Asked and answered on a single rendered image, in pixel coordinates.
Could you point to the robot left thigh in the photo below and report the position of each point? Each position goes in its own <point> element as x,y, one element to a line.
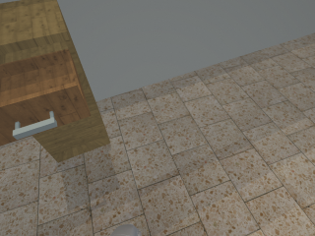
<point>126,230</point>

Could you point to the handle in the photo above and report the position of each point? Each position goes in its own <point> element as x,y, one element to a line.
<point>34,128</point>

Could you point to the cabinet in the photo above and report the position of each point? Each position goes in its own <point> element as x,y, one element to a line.
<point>30,28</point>

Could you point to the drawer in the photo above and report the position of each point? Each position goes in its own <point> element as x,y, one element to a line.
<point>30,88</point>

